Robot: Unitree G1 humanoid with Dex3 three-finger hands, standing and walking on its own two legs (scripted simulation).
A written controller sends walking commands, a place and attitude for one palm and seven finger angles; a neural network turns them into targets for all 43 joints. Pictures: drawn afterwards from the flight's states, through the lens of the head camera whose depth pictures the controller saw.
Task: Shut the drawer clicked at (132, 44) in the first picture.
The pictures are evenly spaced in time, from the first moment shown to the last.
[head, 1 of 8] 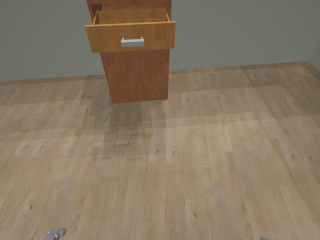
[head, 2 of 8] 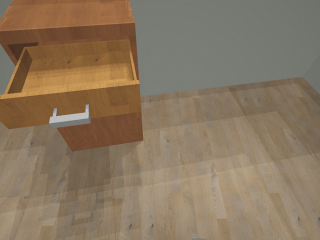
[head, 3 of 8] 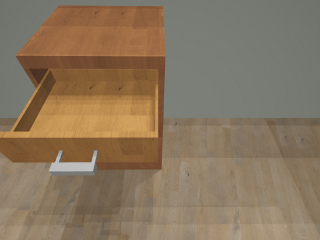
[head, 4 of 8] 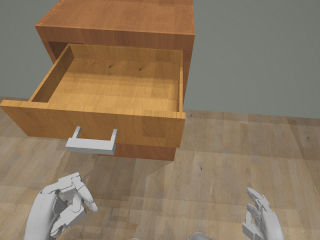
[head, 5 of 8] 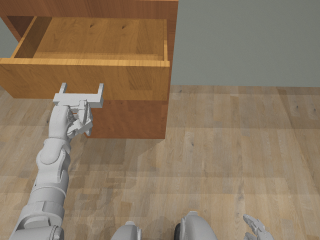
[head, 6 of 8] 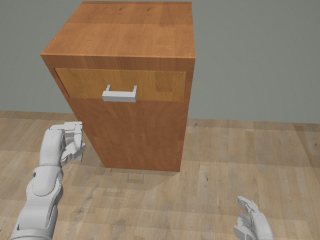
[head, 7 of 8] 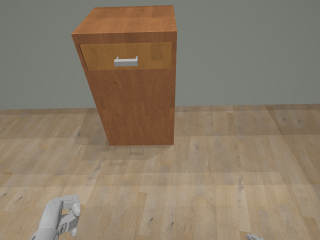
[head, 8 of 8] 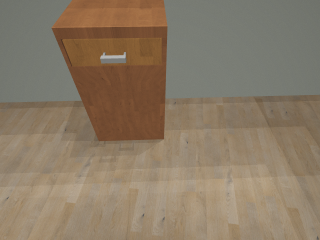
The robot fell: no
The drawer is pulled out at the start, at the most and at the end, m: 0.30 0.30 0.00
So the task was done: yes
